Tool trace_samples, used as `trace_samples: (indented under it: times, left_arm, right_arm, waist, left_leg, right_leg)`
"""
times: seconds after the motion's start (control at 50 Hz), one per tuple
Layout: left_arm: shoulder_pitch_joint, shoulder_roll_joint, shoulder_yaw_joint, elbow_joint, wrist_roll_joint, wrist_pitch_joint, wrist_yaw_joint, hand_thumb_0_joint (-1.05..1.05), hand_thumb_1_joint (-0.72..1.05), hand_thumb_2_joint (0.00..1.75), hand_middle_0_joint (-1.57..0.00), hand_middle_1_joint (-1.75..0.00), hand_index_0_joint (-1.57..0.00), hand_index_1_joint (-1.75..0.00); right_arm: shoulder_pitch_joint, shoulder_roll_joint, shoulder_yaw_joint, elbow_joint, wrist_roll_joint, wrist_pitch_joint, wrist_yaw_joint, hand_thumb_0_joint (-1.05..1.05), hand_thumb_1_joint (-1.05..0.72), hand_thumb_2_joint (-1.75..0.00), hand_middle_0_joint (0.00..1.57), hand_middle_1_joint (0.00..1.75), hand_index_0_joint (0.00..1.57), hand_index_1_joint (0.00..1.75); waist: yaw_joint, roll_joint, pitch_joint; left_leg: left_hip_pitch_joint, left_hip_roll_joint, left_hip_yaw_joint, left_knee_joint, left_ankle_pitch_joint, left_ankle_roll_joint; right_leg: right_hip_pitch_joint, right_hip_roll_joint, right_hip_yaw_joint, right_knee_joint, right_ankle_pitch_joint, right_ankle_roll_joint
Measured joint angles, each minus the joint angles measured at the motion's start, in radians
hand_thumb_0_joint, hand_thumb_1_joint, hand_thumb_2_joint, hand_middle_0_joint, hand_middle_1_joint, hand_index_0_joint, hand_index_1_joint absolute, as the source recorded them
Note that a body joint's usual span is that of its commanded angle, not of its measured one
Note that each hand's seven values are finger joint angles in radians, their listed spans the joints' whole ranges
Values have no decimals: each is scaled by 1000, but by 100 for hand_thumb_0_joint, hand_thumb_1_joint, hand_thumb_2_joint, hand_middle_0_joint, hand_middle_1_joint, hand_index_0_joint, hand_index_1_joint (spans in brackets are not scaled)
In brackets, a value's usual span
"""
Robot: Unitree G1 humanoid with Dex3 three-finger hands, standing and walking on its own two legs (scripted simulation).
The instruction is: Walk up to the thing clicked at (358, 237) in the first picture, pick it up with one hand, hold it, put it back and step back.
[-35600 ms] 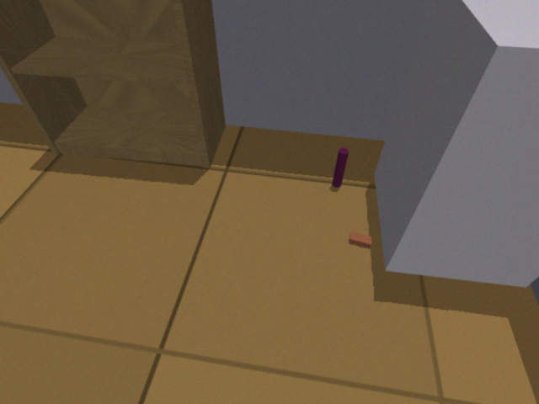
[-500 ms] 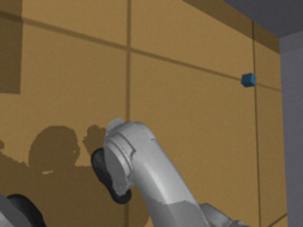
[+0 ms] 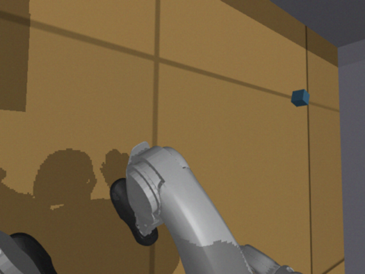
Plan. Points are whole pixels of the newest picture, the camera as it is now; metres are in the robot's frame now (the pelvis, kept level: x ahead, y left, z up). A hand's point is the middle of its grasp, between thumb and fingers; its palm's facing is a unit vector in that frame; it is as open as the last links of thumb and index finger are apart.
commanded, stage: close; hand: left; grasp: from above
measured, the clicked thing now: out of the picture +0.45 +0.39 -0.32
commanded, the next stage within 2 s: settle in 1.32 s
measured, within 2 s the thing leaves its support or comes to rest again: leaves its support in 1.80 s
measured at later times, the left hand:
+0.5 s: hand out of the picture +0.43 +0.37 -0.28, palm faces -0.12 -0.42 -0.90, open 8.2 cm
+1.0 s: hand out of the picture +0.43 +0.37 -0.28, palm faces -0.11 -0.42 -0.90, open 8.1 cm
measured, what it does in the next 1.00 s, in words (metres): stands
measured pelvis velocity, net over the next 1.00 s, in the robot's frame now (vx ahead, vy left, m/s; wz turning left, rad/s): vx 0.00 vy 0.00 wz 0.00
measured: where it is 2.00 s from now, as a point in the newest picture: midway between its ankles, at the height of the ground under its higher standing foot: (97, 250)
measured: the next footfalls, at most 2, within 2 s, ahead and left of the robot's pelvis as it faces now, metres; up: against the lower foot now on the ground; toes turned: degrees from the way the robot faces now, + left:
none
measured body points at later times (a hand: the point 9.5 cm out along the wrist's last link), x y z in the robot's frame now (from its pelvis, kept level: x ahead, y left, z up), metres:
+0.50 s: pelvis +0.00 +0.00 +0.00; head +0.31 +0.14 +0.28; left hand +0.44 +0.39 -0.23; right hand +0.04 -0.23 -0.04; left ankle +0.06 +0.13 -0.30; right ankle +0.11 -0.10 -0.30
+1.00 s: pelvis +0.00 +0.00 +0.00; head +0.31 +0.14 +0.29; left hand +0.44 +0.39 -0.23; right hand +0.04 -0.23 -0.04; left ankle +0.06 +0.13 -0.30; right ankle +0.11 -0.10 -0.30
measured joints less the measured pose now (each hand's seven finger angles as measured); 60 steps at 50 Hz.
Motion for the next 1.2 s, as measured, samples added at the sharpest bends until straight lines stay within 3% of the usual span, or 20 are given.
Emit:
trace_samples:
  times: [0.3, 0.44, 1.2]
  left_arm:
    - [0, 5, 13, -1, 5, 1, -9, 0, 28, 53, -76, -47, -75, -48]
    - [2, -2, -4, -4, 22, 1, -20, 0, 28, 52, -75, -47, -74, -48]
    - [6, -10, -7, 0, 19, -4, -11, 0, 30, 50, -77, -46, -75, -46]
  right_arm:
    - [-5, 3, 4, 5, 2, 2, -4, 0, -91, -90, 20, 30, 19, 30]
    - [1, 6, -3, 10, 3, 4, -8, 0, -91, -90, 20, 30, 19, 30]
    - [8, -1, -7, 4, -2, -2, -1, 0, -91, -90, 20, 30, 19, 30]
  waist:
    - [2, 0, 4]
    - [3, 3, -1]
    - [2, 1, 0]
  left_leg:
    - [1, 0, -2, 1, 4, 2]
    - [-1, -2, 3, 1, 4, 4]
    - [3, -4, 3, -1, 8, 5]
  right_leg:
    - [2, 2, -1, -2, 5, 2]
    - [2, 0, 2, -1, 4, 3]
    - [6, -1, 3, -4, 7, 5]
